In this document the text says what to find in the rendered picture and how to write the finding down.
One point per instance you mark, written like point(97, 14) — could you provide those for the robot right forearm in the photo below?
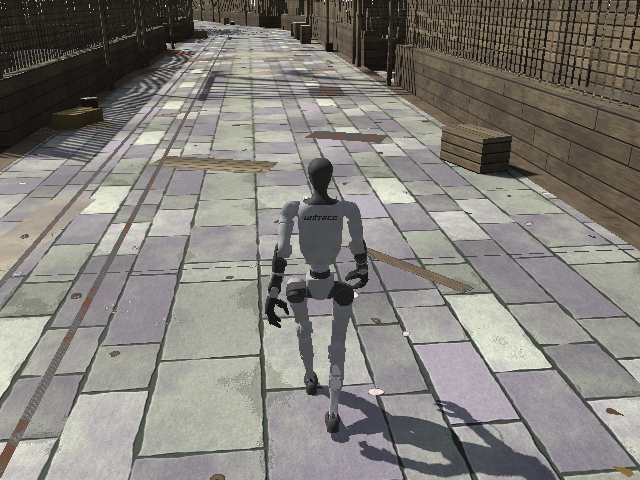
point(361, 261)

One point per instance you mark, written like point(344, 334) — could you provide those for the right robot shin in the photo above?
point(335, 383)

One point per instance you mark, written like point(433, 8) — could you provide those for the robot left upper arm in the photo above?
point(288, 212)

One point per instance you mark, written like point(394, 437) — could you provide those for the robot right thigh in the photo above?
point(341, 311)

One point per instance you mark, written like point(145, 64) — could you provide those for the left robot hand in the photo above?
point(269, 310)

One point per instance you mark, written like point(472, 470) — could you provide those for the right robot hand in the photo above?
point(353, 275)

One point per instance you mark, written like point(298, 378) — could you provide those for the robot right upper arm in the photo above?
point(352, 212)

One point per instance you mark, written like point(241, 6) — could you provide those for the robot left forearm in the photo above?
point(277, 275)

